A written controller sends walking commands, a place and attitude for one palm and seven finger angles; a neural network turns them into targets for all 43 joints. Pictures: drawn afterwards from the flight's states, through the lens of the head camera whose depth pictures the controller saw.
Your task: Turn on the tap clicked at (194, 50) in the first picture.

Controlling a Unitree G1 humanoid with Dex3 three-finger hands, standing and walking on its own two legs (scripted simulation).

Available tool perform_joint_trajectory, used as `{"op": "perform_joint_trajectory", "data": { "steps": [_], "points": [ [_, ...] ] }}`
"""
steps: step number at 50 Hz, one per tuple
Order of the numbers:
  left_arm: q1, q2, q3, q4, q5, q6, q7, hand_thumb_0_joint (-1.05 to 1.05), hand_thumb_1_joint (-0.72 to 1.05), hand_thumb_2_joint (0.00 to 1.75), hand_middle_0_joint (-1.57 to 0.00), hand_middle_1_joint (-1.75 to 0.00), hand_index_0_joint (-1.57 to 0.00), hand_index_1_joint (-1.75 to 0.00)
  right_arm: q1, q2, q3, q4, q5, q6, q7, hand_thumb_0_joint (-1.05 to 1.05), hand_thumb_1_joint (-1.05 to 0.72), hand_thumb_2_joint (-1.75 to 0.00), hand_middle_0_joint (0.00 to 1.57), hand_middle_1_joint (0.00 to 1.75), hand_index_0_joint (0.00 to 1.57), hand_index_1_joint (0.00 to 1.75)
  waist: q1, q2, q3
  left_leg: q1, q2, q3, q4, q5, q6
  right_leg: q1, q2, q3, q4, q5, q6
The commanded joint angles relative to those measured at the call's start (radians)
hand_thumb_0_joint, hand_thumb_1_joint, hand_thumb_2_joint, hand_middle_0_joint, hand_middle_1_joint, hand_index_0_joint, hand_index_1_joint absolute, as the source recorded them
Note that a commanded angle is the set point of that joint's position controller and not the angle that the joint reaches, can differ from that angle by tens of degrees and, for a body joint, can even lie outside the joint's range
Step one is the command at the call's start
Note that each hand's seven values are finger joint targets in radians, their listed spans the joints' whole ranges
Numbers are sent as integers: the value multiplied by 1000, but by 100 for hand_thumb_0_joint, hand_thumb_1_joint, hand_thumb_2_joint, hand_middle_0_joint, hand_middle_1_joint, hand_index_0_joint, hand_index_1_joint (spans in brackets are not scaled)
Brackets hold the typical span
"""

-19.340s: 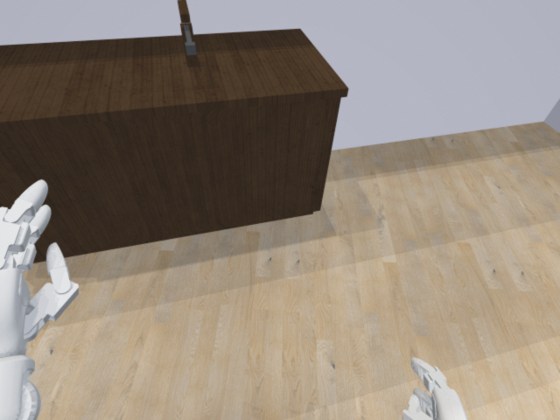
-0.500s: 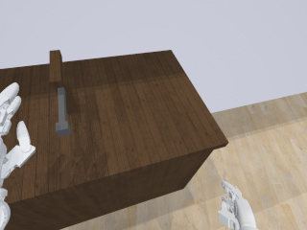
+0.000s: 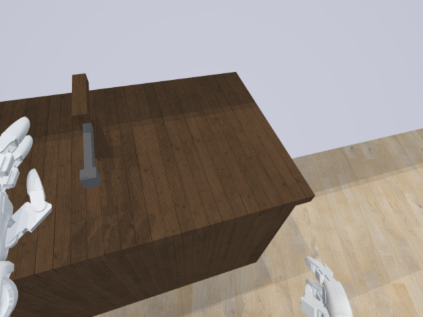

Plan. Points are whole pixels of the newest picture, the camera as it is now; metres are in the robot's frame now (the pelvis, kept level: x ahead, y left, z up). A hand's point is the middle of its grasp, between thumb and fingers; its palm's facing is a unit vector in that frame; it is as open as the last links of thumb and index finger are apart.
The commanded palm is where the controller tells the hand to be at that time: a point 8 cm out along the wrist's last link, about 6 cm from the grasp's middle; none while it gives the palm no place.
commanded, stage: shuffle to correct the standing spot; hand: left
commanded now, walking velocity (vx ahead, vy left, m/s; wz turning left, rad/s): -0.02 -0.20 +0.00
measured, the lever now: (90, 177) +0.33 +0.26 +0.06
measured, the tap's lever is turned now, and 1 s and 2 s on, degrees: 0 0 0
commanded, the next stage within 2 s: come to a stop and stand still in 0.34 s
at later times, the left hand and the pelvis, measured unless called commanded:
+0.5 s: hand (95, 208) +0.22 +0.19 +0.16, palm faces +0.31 -0.86 -0.40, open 7.4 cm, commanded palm +0.16 +0.22 +0.17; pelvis +0.00 -0.05 +0.00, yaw -1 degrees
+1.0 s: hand (74, 201) +0.23 +0.22 +0.15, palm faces +0.33 -0.87 -0.37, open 7.4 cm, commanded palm +0.18 +0.26 +0.17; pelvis +0.01 -0.02 +0.00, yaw -1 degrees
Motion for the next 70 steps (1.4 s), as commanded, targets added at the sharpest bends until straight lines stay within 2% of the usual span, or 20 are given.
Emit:
{"op": "perform_joint_trajectory", "data": {
  "steps": [1,9,12,23,24,27,30,33,34,38,39,43,46,48,49,53,54,58,59,70],
  "points": [
    [-77,149,99,-191,-7,-56,11,0,90,90,-20,-30,-20,-30,-75,-144,-61,-159,11,-51,-8,0,-90,-90,20,30,20,30,-5,97,-156,43,117,-119,-146,90,-70,48,-1,1,9,105,-39],
    [-106,150,92,-233,-11,-43,4,0,90,90,-20,-30,-20,-30,-78,-137,-68,-173,8,-44,5,0,-90,-90,20,30,20,30,-3,151,-166,62,183,-134,-140,179,-70,17,12,-28,72,55,-32],
    [-84,165,109,-253,-11,-36,1,0,90,90,-20,-30,-20,-30,-70,-136,-79,-187,8,-42,10,0,-90,-90,20,30,20,30,0,135,-184,63,199,-120,-92,198,-57,24,-3,-17,70,79,-34],
    [-9,203,163,-255,-37,-10,-9,0,90,90,-20,-30,-20,-30,-76,-137,-87,-198,7,-31,-3,0,-90,-90,20,30,20,30,-8,87,-187,64,151,-73,3,86,-47,-36,-18,56,14,149,-54],
    [-8,164,127,-238,-40,-11,-8,0,90,90,-20,-30,-20,-30,-69,-136,-79,-192,4,-28,-2,0,-90,-90,20,30,20,30,-13,82,-193,46,123,-61,11,47,-50,-19,-26,68,-3,135,-57],
    [18,169,131,-213,-36,-1,13,0,90,90,-20,-30,-20,-30,-74,-128,-71,-189,13,-26,-7,0,-90,-90,20,30,20,30,-12,30,-183,39,58,-43,73,-49,-49,-45,-80,174,-95,29,-57],
    [16,176,126,-212,-26,7,30,0,90,90,-20,-30,-20,-30,-87,-136,-66,-180,16,-17,-11,0,-90,-90,20,30,20,30,-12,-18,-163,4,37,-61,96,-32,-44,-27,-118,214,-128,23,-53],
    [14,206,148,-212,-20,5,43,0,90,90,-20,-30,-20,-30,-111,-144,-61,-164,18,-11,-16,0,-90,-90,20,30,20,30,-8,-24,-167,-3,41,-83,67,36,-41,27,-127,186,-89,156,-45],
    [18,181,126,-190,-22,2,42,0,90,90,-20,-30,-20,-30,-104,-143,-59,-161,13,-7,-15,0,-90,-90,20,30,20,30,-8,-34,-177,-3,40,-82,59,52,-38,47,-125,164,-75,174,-41],
    [30,211,151,-216,-18,-1,45,0,90,90,-20,-30,-20,-30,-118,-148,-66,-160,17,-5,-19,0,-90,-90,20,30,20,30,-1,7,-200,63,69,-79,24,189,-34,71,-102,114,-11,367,-35],
    [34,185,130,-215,-20,-4,42,0,90,90,-20,-30,-20,-30,-107,-145,-64,-162,14,-2,-18,0,-90,-90,20,30,20,30,-4,-4,-223,73,73,-83,18,222,-33,94,-92,91,7,379,-36],
    [54,183,125,-228,-21,-2,38,0,90,90,-20,-30,-20,-30,-109,-145,-66,-164,19,-6,-19,0,-90,-90,20,30,20,30,-6,53,-224,123,101,-101,-14,290,-32,72,-66,69,14,330,-48],
    [25,162,98,-234,-16,-4,36,0,90,90,-20,-30,-20,-30,-97,-145,-62,-165,16,-7,-19,0,-90,-90,20,30,20,30,-10,64,-203,99,113,-124,-56,245,-35,68,-47,53,12,227,-51],
    [14,190,119,-247,-13,-8,36,0,90,90,-20,-30,-20,-30,-103,-143,-59,-161,16,-10,-21,0,-90,-90,20,30,20,30,-9,105,-181,85,120,-135,-84,225,-35,62,-42,41,9,197,-51],
    [-4,160,90,-245,-12,-12,31,0,90,90,-20,-30,-20,-30,-93,-140,-53,-161,11,-10,-20,0,-90,-90,20,30,20,30,-11,102,-171,68,121,-145,-101,211,-36,67,-33,29,14,170,-50],
    [-32,192,116,-253,-6,-18,29,0,90,90,-20,-30,-20,-30,-92,-135,-51,-160,10,-19,-20,0,-90,-90,20,30,20,30,-9,148,-160,56,128,-150,-123,191,-44,72,-29,12,15,142,-50],
    [-44,158,83,-240,-7,-21,24,0,90,90,-20,-30,-20,-30,-81,-134,-45,-160,6,-17,-18,0,-90,-90,20,30,20,30,-13,144,-149,36,129,-162,-141,182,-49,75,-22,1,19,118,-50],
    [-55,171,96,-247,-1,-25,20,0,90,90,-20,-30,-20,-30,-82,-132,-47,-159,7,-27,-15,0,-90,-90,20,30,20,30,-12,159,-148,55,137,-164,-150,184,-69,62,-17,-11,19,92,-50],
    [-59,145,72,-239,-2,-27,16,0,90,90,-20,-30,-20,-30,-72,-135,-45,-156,2,-24,-13,0,-90,-90,20,30,20,30,-14,163,-145,39,135,-173,-157,194,-71,68,-12,-18,22,80,-49],
    [-52,160,96,-236,2,-36,19,0,90,90,-20,-30,-20,-30,-73,-132,-50,-162,9,-32,-8,0,-90,-90,20,30,20,30,-12,131,-158,22,132,-180,-158,94,-79,93,-24,-13,8,75,-51]
  ]
}}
